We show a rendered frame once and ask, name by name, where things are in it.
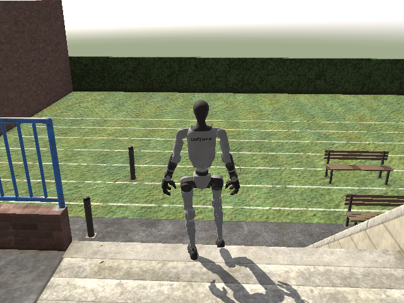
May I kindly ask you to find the right robot foot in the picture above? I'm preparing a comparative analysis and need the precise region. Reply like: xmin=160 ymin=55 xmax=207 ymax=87
xmin=216 ymin=238 xmax=225 ymax=247

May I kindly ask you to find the left robot hand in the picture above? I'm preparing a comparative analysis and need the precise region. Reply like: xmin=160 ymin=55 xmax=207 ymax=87
xmin=162 ymin=179 xmax=176 ymax=196

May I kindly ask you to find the left robot upper arm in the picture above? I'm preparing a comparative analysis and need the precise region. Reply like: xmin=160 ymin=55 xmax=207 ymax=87
xmin=171 ymin=128 xmax=188 ymax=163

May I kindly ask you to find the robot left thigh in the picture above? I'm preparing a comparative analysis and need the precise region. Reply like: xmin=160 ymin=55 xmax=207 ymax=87
xmin=181 ymin=176 xmax=196 ymax=220

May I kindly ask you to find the right robot hand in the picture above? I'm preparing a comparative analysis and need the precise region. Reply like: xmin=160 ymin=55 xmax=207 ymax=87
xmin=225 ymin=180 xmax=240 ymax=195

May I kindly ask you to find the left robot forearm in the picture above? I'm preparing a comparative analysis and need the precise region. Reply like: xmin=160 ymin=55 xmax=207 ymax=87
xmin=163 ymin=153 xmax=177 ymax=181

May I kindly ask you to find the right robot forearm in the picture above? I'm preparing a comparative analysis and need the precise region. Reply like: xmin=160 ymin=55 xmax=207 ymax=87
xmin=225 ymin=154 xmax=238 ymax=182

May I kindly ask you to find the right robot upper arm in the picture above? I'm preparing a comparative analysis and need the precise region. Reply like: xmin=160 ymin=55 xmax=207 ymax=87
xmin=215 ymin=128 xmax=231 ymax=163

